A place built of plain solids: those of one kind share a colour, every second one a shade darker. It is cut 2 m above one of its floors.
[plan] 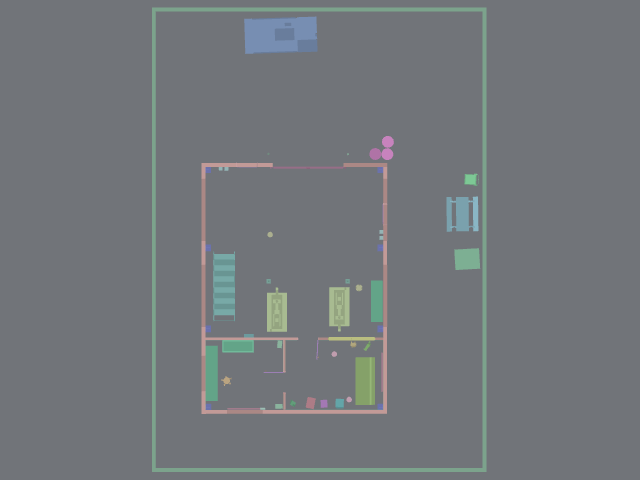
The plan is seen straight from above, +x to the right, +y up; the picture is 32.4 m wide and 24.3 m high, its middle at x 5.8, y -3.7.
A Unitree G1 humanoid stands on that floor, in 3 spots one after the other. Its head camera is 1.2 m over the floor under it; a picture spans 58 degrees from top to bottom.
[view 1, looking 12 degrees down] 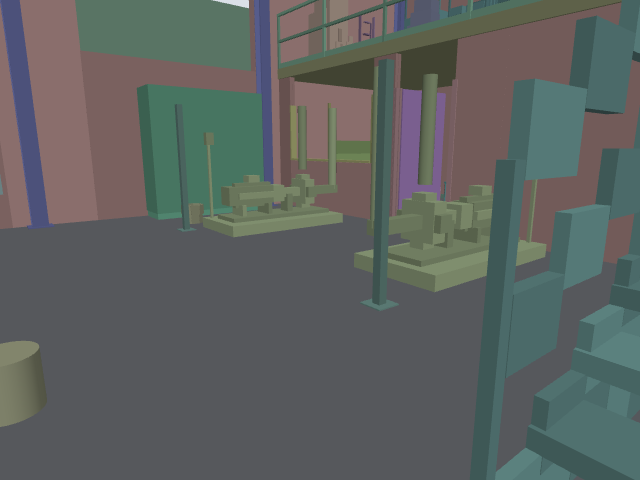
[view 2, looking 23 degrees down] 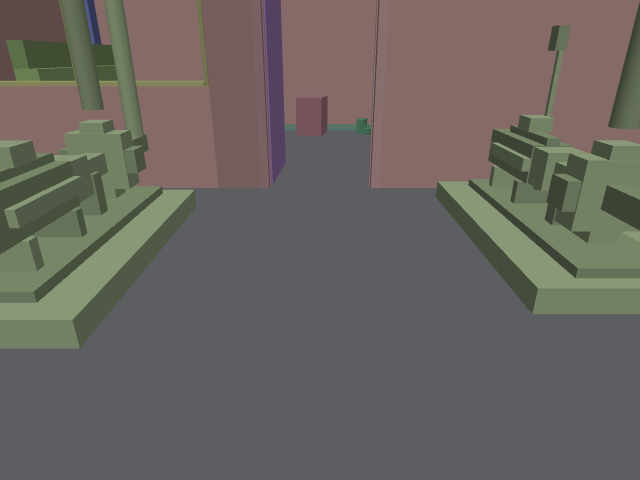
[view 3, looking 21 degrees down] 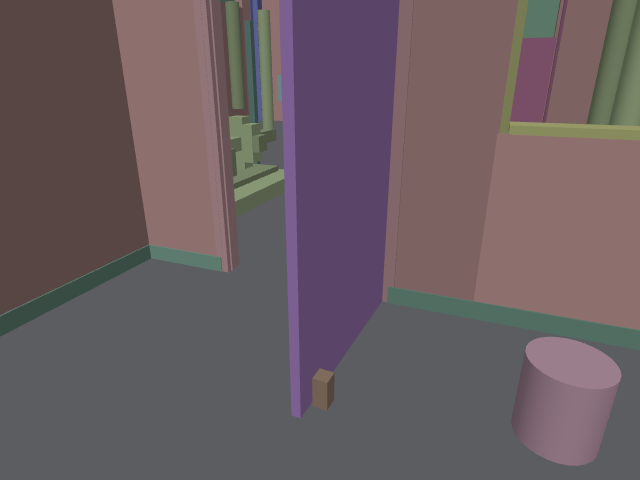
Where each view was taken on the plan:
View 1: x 0.95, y -3.44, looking -38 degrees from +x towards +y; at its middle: ground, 5.77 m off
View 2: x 5.20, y -4.50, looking -90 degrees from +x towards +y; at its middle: ground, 3.07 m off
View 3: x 6.20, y -10.90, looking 112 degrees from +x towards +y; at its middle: door_leaf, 1.52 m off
